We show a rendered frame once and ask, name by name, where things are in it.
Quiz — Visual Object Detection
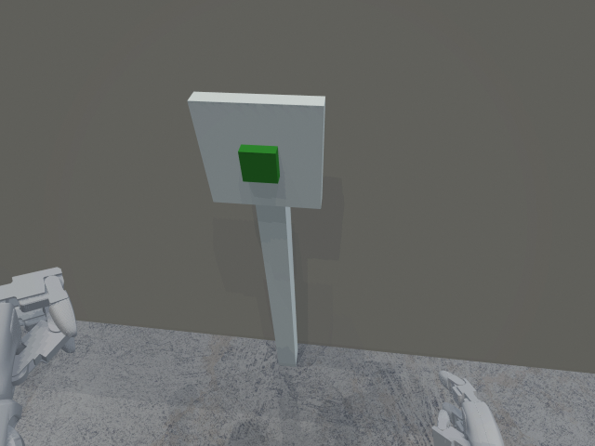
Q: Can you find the panel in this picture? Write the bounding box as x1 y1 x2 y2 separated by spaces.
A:
187 92 325 367

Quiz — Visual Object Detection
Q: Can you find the button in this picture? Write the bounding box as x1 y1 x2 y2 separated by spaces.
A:
238 144 280 184

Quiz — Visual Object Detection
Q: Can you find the robot left hand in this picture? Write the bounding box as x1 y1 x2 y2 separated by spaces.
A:
0 267 77 400

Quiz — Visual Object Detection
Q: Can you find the robot left forearm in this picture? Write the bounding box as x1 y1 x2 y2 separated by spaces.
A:
0 400 25 446

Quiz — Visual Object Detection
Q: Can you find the robot right hand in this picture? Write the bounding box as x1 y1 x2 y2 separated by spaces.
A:
432 370 505 446

